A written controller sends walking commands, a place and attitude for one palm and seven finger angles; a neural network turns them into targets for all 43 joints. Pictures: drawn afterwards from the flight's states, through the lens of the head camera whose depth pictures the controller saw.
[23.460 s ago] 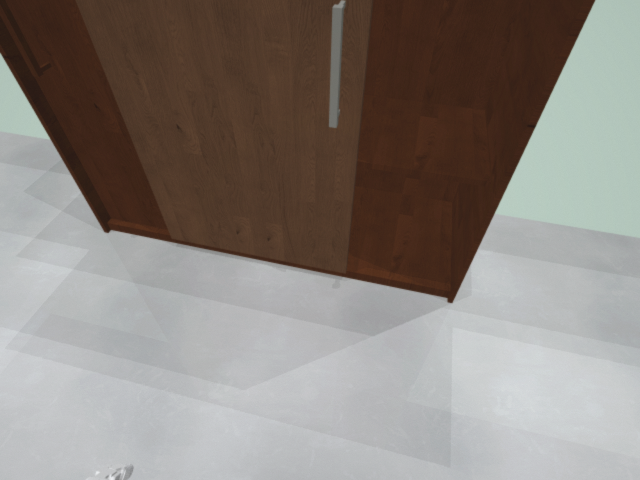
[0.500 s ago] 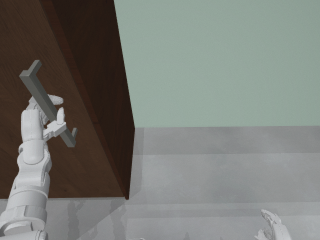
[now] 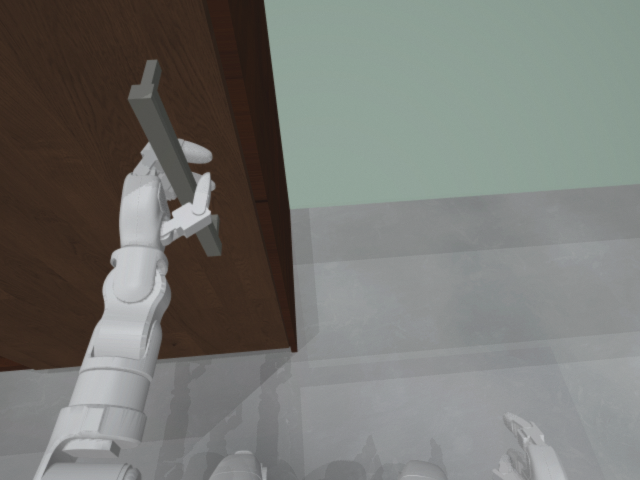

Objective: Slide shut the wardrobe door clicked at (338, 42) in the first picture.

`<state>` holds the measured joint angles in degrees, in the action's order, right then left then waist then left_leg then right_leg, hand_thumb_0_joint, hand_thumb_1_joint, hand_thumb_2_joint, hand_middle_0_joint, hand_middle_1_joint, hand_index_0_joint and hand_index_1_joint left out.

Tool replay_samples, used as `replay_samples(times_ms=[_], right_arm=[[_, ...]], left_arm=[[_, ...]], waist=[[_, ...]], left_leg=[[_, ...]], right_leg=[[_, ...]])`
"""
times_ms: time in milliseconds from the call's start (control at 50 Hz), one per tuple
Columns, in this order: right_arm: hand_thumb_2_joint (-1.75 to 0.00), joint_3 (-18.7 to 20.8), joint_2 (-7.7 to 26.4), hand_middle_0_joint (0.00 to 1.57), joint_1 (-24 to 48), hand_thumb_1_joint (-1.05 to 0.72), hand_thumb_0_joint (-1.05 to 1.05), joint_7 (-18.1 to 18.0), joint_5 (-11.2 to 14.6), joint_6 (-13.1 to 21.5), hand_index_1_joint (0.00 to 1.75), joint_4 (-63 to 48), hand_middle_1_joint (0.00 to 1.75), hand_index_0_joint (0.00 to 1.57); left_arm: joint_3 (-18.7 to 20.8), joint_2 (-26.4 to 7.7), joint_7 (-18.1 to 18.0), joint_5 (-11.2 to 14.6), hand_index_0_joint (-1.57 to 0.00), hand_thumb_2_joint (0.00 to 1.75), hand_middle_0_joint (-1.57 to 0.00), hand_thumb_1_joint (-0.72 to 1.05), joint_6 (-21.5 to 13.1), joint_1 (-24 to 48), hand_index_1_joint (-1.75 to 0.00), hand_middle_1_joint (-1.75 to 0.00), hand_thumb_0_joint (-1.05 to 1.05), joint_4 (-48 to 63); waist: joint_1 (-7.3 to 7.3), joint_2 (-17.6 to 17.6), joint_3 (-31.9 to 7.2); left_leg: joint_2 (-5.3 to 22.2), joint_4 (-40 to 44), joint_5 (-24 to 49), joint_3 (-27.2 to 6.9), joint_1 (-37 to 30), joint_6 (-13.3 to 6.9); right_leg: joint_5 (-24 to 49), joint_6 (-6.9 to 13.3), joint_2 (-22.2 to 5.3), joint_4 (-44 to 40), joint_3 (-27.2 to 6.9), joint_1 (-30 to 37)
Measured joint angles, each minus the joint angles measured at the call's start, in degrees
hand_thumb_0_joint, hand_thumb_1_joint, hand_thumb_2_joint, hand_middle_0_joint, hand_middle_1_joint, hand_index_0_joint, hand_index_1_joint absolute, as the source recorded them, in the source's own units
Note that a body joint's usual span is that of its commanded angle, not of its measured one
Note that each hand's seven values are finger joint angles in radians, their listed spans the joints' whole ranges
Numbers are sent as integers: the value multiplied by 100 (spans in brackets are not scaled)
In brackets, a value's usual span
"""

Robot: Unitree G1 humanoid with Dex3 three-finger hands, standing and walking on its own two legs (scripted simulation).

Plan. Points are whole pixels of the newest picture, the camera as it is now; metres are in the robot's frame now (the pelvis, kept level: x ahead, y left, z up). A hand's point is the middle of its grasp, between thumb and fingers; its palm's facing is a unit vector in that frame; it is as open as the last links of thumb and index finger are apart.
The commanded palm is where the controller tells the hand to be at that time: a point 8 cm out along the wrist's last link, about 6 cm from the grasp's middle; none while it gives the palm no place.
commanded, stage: stop walking and hold the door there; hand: left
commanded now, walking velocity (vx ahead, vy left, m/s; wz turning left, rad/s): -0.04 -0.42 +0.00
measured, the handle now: (189, 177) +0.44 +0.17 +0.11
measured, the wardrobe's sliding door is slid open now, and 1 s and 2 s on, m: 0.00 0.00 0.00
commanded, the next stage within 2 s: loosen the grip on the handle in 1.00 s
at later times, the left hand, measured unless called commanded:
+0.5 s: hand (200, 208) +0.38 +0.14 +0.12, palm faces -0.03 -1.00 -0.06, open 5.7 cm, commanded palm +0.37 +0.16 +0.11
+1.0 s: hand (206, 207) +0.39 +0.14 +0.12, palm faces +0.15 -0.98 -0.15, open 5.9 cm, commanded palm +0.36 +0.16 +0.11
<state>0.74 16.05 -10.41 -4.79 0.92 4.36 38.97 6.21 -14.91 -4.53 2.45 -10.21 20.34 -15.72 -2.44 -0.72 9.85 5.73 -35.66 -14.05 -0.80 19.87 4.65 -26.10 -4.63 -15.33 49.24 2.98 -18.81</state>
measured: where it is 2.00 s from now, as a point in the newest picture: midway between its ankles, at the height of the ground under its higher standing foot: outside the picture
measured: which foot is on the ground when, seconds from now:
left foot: down 0.00-1.00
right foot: up 0.00-0.12, down 0.14-0.36, up 0.38-0.70, down 0.72-1.00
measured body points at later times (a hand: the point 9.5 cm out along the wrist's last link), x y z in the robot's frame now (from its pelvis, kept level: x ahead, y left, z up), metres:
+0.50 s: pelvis -0.01 +0.04 +0.03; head +0.07 +0.07 +0.47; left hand +0.38 +0.20 +0.12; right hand +0.17 -0.17 -0.07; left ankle -0.02 +0.16 -0.71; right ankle +0.01 -0.10 -0.65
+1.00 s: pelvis +0.01 -0.01 +0.03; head +0.05 -0.03 +0.47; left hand +0.37 +0.19 +0.13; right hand +0.18 -0.25 -0.09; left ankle -0.01 +0.11 -0.71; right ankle +0.04 -0.11 -0.71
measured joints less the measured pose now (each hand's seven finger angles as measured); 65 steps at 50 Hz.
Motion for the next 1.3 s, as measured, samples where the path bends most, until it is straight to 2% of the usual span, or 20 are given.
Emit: replay_samples(times_ms=[40, 60, 140, 200, 280, 340, 400, 480, 600, 720, 760, 800, 860, 900, 940, 1040, 1100, 1140, 1240, 1300], right_arm=[[-90, 71, -317, 20, 216, -90, 1, 6, 20, 42, 30, 105, 30, 19], [-90, 30, -463, 20, 274, -90, 1, 32, 38, 73, 30, 137, 30, 19], [-90, -187, -783, 20, 348, -90, 1, 254, 2, 199, 30, 75, 30, 19], [-90, -300, -742, 20, 509, -90, 1, 336, 23, 127, 30, 102, 30, 20], [-90, -386, -738, 21, 486, -90, 1, 291, 18, 131, 30, 173, 30, 20], [-90, -412, -653, 21, 359, -90, 1, 202, -45, 136, 30, 159, 30, 20], [-90, -272, -634, 21, 379, -90, 1, 194, -80, 99, 30, 119, 30, 20], [-90, -179, -532, 20, 337, -90, 1, 305, -89, 118, 30, -13, 30, 20], [-90, -139, -527, 20, 199, -90, 1, 346, -28, 144, 30, -138, 30, 20], [-90, -260, -634, 20, 115, -90, 1, 294, 13, 115, 30, -179, 30, 20], [-90, -278, -548, 21, 233, -90, 1, 269, 31, 52, 30, -118, 30, 20], [-90, -244, -455, 21, 313, -90, 1, 204, 44, -18, 30, -57, 30, 20], [-90, -213, -353, 21, 308, -90, 1, 89, 50, -78, 30, 12, 30, 20], [-90, -214, -290, 20, 258, -90, 1, 21, 25, -99, 30, 43, 30, 20], [-90, -196, -202, 20, 169, -90, 1, -22, 2, -108, 30, 29, 30, 20], [-90, -117, -186, 20, -12, -90, 1, 7, 2, -171, 30, 54, 30, 19], [-90, -121, -175, 20, -74, -90, 1, 10, -8, -173, 30, 32, 30, 19], [-90, -33, -268, 20, -26, -90, 1, 90, -30, -83, 30, 77, 30, 20], [-90, -44, -277, 20, -198, -90, 1, 285, 95, 318, 30, 121, 30, 20], [-90, -4, -151, 20, -262, -90, 1, 349, 99, 405, 30, 63, 30, 20]], left_arm=[[-135, -25, -8, 5, -38, 82, -44, 66, 81, 254, -140, -140, -10, 189], [-175, 20, -8, 30, -38, 82, -44, 67, 124, 349, -140, -140, -9, 242], [-278, 274, -90, 67, -34, 83, -45, 72, 311, 607, -140, -140, -6, 273], [-285, 449, -147, 68, -32, 80, -45, 72, 384, 622, -140, -140, -5, 152], [-515, 594, -102, 99, -33, 78, -45, 73, 387, 642, -140, -140, -3, -155], [-750, 717, -31, 65, -35, 78, -45, 74, 383, 666, -140, -140, -1, -363], [-989, 719, -15, 106, -36, 78, -45, 74, 408, 799, -140, -140, 0, -548], [-1154, 767, -4, 71, -34, 78, -44, 75, 516, 863, -140, -140, 1, -680], [-1247, 669, 43, 102, -34, 78, -44, 75, 572, 875, -140, -140, 1, -770], [-1022, 370, 11, 123, -31, 81, -44, 72, 518, 602, -140, -140, -2, -732], [-814, 364, -66, 84, -30, 82, -45, 71, 478, 477, -140, -140, -3, -745], [-641, 411, -97, 101, -29, 82, -44, 72, 456, 410, -140, -139, -3, -834], [-488, 491, -106, 99, -28, 82, -43, 73, 511, 410, -140, -138, -2, -952], [-431, 520, -100, 85, -28, 82, -42, 73, 510, 404, -140, -138, -1, -1019], [-442, 550, -121, 106, -28, 83, -43, 74, 533, 412, -140, -138, -1, -1040], [-563, 520, -228, 194, -25, 83, -43, 76, 542, 416, -140, -139, 0, -1200], [-560, 477, -248, 196, -24, 82, -43, 77, 501, 334, -140, -138, 0, -1235], [-331, 338, 106, -115, -26, 81, -43, 71, 475, 558, -140, -138, -1, -1508], [190, 391, 362, 230, -36, 75, -44, 53, 636, 956, -140, -138, -2, -2277], [243, 391, 144, 110, -40, 67, -44, 38, 354, 866, -140, -138, -1, -2439]], waist=[[100, -223, 356], [177, -286, 455], [328, -144, 604], [223, 381, 686], [206, 316, 430], [230, 152, 92], [358, -92, 60], [438, 47, 95], [611, 123, 105], [658, 132, -24], [541, 402, -57], [381, 563, -116], [294, 508, -192], [243, 437, -269], [219, 443, -339], [366, 242, -472], [341, 273, -567], [380, 181, -553], [213, -32, -1062], [140, 105, -1160]], left_leg=[[-138, -273, -272, 76, 29, 127], [-157, -249, -250, 102, 13, 115], [-161, -225, -110, 60, 99, 67], [-41, -517, -266, -109, 182, -130], [-376, -1379, -965, 11, 231, -376], [-404, -179, -292, 276, -345, -478], [-459, 141, -504, 370, -562, -526], [-252, 654, -232, 241, -790, -501], [-91, 1003, -79, 213, -1024, -369], [-125, 669, -343, 267, -1045, -151], [2, 295, -466, 198, -859, -153], [-112, -170, -829, 76, -586, -246], [-385, -591, -1143, 108, -369, -379], [-451, -181, -906, 217, -451, -412], [-414, 535, -64, 293, -687, -435], [-388, 796, -168, 456, -895, -377], [-347, 853, -151, 472, -889, -358], [-317, 806, -108, 535, -827, -409], [-363, 822, -19, 453, -492, -299], [-350, 606, -84, 492, -357, -335]], right_leg=[[-553, 124, 404, 845, -453, -321], [-629, 154, 648, 848, -450, -392], [218, 374, 1412, -466, -26, -192], [653, 733, 1622, -874, 133, 41], [747, 690, 1474, -1212, 144, 167], [742, 584, 1414, -1254, 196, 143], [269, 432, 1437, -335, -122, -211], [209, 399, 1556, 415, -156, -573], [731, 368, 1415, -335, -129, -440], [1516, 421, 1424, -1943, 2, 422], [1285, 561, 1544, -1994, 94, 467], [1223, 623, 1525, -1950, 183, 405], [1253, 641, 1399, -1980, 211, 376], [1260, 642, 1363, -1998, 238, 367], [1209, 636, 1410, -1915, 294, 349], [1213, 632, 1441, -1949, 165, 386], [1279, 638, 1489, -2075, 153, 402], [1340, 663, 1528, -2102, 86, 344], [1327, 733, 1475, -1891, 138, -72], [1324, 720, 1479, -1753, 97, -190]])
